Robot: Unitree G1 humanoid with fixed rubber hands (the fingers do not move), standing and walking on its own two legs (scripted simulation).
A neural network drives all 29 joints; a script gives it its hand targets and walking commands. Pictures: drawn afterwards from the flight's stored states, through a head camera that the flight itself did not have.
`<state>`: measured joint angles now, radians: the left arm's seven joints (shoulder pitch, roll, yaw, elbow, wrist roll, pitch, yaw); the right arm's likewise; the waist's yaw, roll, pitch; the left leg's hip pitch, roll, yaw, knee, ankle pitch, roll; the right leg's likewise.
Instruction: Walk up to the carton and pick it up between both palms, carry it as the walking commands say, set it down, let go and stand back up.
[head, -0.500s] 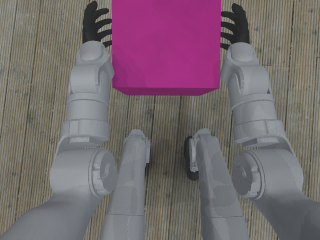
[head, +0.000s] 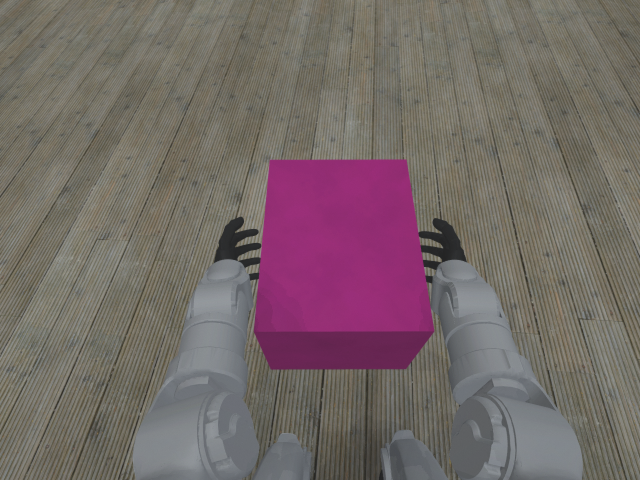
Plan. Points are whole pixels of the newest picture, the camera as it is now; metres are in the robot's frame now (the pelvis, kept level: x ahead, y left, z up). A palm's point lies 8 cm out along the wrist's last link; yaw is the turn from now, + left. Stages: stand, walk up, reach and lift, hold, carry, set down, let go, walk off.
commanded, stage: reach and lift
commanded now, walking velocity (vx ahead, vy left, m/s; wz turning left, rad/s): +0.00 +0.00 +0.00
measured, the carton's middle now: (338, 265) +0.46 +0.00 -0.08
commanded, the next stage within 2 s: none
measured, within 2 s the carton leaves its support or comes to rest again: neither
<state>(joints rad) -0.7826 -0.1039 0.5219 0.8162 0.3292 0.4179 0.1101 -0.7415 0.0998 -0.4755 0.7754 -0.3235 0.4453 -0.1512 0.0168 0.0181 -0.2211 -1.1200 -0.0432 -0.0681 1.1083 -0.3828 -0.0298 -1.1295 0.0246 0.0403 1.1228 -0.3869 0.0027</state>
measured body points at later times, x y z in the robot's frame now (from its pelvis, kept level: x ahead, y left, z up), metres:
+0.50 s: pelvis +0.05 -0.01 +0.07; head +0.13 -0.02 +0.51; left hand +0.39 +0.15 +0.04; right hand +0.39 -0.15 +0.03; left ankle +0.08 +0.13 -0.64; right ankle +0.07 -0.12 -0.64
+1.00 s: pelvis +0.04 -0.01 +0.09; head +0.01 -0.01 +0.54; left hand +0.36 +0.16 +0.12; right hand +0.36 -0.15 +0.11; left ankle +0.08 +0.13 -0.64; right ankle +0.07 -0.12 -0.64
